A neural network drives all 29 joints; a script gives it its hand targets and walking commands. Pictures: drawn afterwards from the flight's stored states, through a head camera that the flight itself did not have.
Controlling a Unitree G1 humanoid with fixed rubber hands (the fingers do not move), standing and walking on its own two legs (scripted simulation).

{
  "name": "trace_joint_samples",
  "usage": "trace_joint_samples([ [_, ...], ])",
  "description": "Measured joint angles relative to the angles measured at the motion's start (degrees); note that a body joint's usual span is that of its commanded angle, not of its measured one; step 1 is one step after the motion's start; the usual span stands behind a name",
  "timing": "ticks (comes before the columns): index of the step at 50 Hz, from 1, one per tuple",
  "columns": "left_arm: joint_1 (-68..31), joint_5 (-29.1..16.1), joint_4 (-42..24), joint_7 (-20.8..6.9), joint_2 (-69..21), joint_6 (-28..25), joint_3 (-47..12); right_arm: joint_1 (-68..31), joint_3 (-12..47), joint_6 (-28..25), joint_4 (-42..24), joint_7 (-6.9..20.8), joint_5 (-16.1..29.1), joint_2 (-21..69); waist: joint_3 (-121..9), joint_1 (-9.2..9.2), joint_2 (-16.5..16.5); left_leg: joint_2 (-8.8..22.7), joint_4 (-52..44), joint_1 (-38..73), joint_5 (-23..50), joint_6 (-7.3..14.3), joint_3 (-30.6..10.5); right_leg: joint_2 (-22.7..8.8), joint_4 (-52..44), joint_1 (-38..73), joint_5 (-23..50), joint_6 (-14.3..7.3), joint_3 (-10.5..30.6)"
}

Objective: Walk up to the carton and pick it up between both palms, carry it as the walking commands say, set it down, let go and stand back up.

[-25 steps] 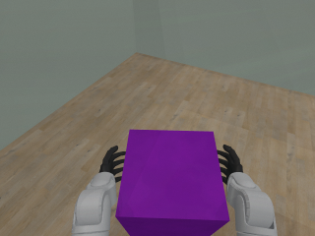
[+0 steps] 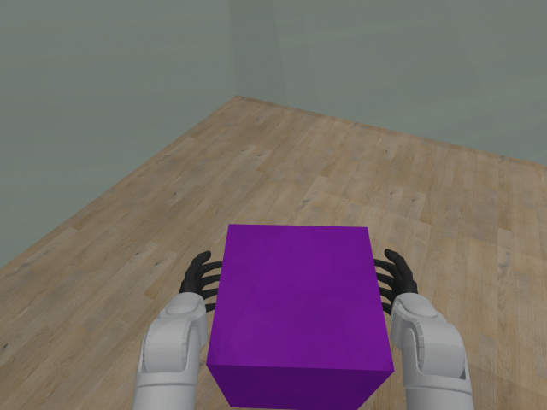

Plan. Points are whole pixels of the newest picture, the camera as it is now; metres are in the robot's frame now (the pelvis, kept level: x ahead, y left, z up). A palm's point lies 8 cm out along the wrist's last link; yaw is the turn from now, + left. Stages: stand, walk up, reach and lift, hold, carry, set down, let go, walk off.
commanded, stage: carry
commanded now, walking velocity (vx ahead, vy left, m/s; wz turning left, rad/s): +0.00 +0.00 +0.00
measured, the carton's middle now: (294, 322) +0.28 +0.00 -0.02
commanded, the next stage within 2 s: none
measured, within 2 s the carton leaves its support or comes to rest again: neither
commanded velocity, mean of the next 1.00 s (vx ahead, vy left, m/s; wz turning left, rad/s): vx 0.00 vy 0.00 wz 0.00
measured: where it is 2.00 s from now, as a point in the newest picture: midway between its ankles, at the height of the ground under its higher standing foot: outside the picture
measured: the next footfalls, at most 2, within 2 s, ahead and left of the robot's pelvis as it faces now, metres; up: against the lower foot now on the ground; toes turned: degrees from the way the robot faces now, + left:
none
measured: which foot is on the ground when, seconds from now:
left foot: down 0.00-1.00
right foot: down 0.00-1.00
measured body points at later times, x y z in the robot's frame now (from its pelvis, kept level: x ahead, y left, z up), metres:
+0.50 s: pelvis -0.01 -0.02 +0.00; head -0.03 -0.01 +0.45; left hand +0.27 +0.13 +0.05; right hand +0.28 -0.18 +0.06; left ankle +0.09 +0.06 -0.73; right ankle -0.01 -0.11 -0.73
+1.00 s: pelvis +0.02 -0.03 +0.00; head +0.00 -0.03 +0.45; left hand +0.30 +0.12 +0.06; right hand +0.30 -0.19 +0.06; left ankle +0.09 +0.06 -0.73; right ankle -0.01 -0.11 -0.73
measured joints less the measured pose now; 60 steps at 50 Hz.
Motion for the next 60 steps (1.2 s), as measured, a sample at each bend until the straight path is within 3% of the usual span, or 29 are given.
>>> trace_joint_samples([
  [6, 1.14, -0.66, -3.79, 0.41, 0.06, 1.45, -0.96, 1.36, 0.58, 1.35, -3.91, -0.23, 0.91, -0.09, 0.4, -0.17, -0.32, 0.48, 0.08, -0.69, 0.42, -0.4, -0.37, 0.51, -0.2, -0.52, 0.4, -0.51, -0.26],
  [15, -0.37, 0.5, -0.15, -0.12, -0.04, 1.34, 0.25, -0.3, 0.06, 0.72, 0.49, -0.08, -0.23, 0.04, -0.36, -0.45, -0.55, 0.72, -0.21, -0.85, 0.93, -0.79, -0.33, 0.72, 0.35, -1.16, 0.36, -0.98, -0.03],
  [17, 0.84, -0.17, -2.73, 0.32, 0.04, 2.1, -0.59, 0.82, 0.4, 1.57, -2.13, -0.29, 0.68, -0.05, -0.3, -0.24, -0.51, 0.81, -0.04, -0.87, 0.79, -0.93, -0.33, 0.79, 0.54, -1.21, 0.21, -1.1, 0.02],
  [21, -0.46, 0.73, 0.6, -0.1, -0.03, 0.77, -0.13, -0.31, -0.35, 0.58, 0.64, 0.19, -0.45, 0.04, -0.7, -0.11, -0.25, 1.21, -0.08, -0.8, 0.86, -1.3, -0.53, 1.25, -0.04, -0.9, 0.48, -1.42, -0.05],
  [30, 0.78, 0.07, -3.93, 0.19, 0.04, 3.0, -0.86, 1.07, 0.56, 2.42, -3.57, -0.3, 0.79, -0.08, -0.84, -0.53, -0.69, 1.75, 0.46, -0.44, 0.22, -1.94, -0.88, 1.86, -0.64, -0.04, 0.25, -1.86, -0.09],
  [35, -0.68, 1.15, -0.26, -0.28, -0.07, 2.91, -0.33, 0.01, -0.35, 2.27, -0.28, 0.14, -0.38, 0.02, -1.53, -0.73, 0.06, 1.58, 0.07, -0.63, 0.09, -2.1, -0.82, 1.76, -0.88, -0.35, 0.11, -1.82, 0.15],
  [44, 0.88, -0.2, -4.97, 0.02, 0.04, 3.04, -0.67, 0.88, 0.99, 3.35, -5.18, -0.56, 0.64, -0.05, 0.38, -0.5, 0.04, 1.88, 1.5, -0.49, -1.38, -2.48, -0.95, 1.97, -0.37, 0.19, -0.98, -2.04, 0.28],
  [52, 0.96, -0.03, -5.67, -0.05, 0.05, 3.8, -0.64, 0.64, 1.15, 4.01, -5.43, -0.48, 0.5, -0.04, -0.53, -0.31, 0.23, 2.15, 2.98, -0.1, -2.92, -2.83, -1.25, 2.15, -0.22, 1.27, -1.98, -2.15, 0.17],
  [56, -0.27, 0.92, -0.47, -0.68, -0.03, 2.92, 0.66, -0.59, 0.58, 3.08, -0.16, -0.23, -0.77, 0.07, -1.8, -0.06, 0.1, 2.46, 3.34, 0.34, -3.5, -3.04, -1.18, 2.45, -0.65, 1.97, -2.07, -2.22, 0.36],
  [60, 1.01, 0.37, -2.93, -0.62, 0.05, 3.07, 0.03, 1.12, 1.45, 3.12, -2.88, -0.16, 0.2, -0.07, -0.96, -0.39, -1.11, 2.38, 3.84, 0.62, -3.88, -3.21, -1.62, 2.37, -0.4, 2.56, -2.54, -2.29, -0.09],
])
